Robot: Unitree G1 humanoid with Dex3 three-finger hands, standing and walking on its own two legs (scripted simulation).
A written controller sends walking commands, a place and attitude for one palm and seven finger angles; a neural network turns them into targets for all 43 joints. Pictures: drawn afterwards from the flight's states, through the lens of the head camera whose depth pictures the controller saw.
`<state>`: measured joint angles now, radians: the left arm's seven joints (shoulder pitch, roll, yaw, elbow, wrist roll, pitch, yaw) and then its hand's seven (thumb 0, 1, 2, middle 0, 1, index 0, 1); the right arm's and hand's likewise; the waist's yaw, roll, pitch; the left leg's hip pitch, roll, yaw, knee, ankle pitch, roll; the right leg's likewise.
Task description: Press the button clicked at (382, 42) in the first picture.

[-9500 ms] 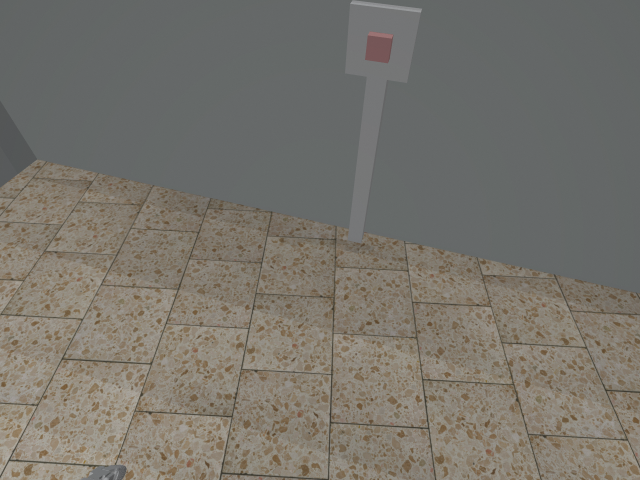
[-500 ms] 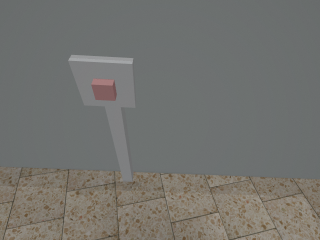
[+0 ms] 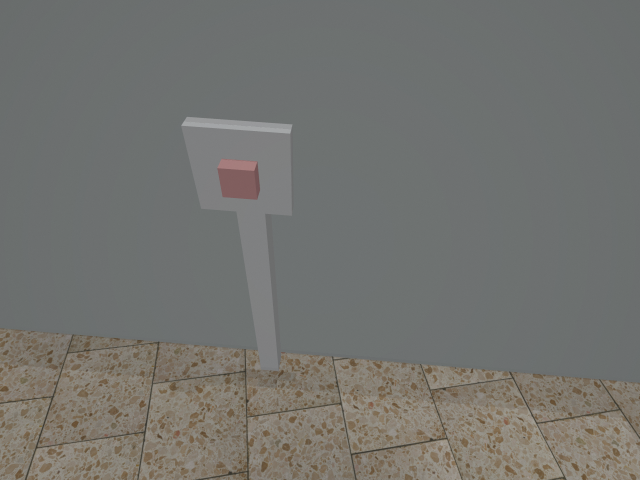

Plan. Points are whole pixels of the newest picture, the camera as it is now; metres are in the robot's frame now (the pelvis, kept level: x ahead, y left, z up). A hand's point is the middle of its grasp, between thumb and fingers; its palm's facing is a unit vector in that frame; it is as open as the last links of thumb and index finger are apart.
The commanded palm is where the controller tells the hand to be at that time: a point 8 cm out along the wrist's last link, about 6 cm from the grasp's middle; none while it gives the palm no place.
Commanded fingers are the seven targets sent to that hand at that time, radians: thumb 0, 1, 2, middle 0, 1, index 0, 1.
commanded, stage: come to a stop and stand still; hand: left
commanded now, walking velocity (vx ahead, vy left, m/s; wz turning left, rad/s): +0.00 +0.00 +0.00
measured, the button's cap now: (240, 178) +0.58 +0.18 +0.06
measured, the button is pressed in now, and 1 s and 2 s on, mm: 0 0 0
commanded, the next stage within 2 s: look again from close up in 0.02 s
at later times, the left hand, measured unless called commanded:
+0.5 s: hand out of the picture +0.05 +0.22 -0.17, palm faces -0.02 -0.97 -0.26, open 7.4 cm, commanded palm none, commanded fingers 0.00 0.90 0.90 -0.20 -0.30 -0.20 -0.30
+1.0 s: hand out of the picture +0.07 +0.19 -0.17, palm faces -0.03 -0.98 -0.20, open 7.4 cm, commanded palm none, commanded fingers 0.00 0.90 0.90 -0.20 -0.30 -0.20 -0.30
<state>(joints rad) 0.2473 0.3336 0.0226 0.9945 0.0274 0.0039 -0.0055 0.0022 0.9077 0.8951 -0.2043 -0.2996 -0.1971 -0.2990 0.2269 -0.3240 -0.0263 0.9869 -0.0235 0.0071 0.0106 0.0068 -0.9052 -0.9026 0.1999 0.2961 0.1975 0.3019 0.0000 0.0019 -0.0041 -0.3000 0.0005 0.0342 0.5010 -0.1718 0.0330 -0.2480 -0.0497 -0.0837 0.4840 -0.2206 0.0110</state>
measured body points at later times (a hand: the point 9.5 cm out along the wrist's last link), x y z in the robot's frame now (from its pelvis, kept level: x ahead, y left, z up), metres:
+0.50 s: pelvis +0.03 +0.00 +0.01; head +0.03 +0.01 +0.46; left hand +0.05 +0.27 -0.15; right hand +0.08 -0.27 -0.13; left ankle +0.07 +0.10 -0.74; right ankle +0.04 -0.14 -0.74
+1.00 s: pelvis +0.07 +0.00 +0.00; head +0.06 +0.01 +0.45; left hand +0.08 +0.24 -0.16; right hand +0.09 -0.25 -0.15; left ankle +0.07 +0.10 -0.74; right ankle +0.04 -0.14 -0.74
